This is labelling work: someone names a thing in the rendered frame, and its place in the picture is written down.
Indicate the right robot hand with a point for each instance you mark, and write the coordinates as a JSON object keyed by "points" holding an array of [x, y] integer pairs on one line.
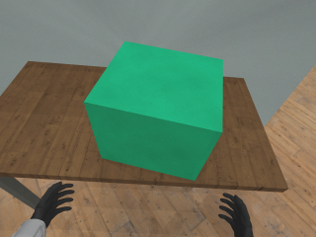
{"points": [[240, 221]]}

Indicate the left robot hand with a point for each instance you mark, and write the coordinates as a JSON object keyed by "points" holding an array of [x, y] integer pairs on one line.
{"points": [[47, 206]]}

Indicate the robot left forearm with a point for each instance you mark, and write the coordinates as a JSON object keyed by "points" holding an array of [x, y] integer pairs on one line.
{"points": [[31, 228]]}

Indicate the carton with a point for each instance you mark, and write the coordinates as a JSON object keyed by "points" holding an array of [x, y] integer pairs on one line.
{"points": [[158, 109]]}

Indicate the table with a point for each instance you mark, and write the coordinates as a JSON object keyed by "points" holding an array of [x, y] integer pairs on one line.
{"points": [[45, 133]]}

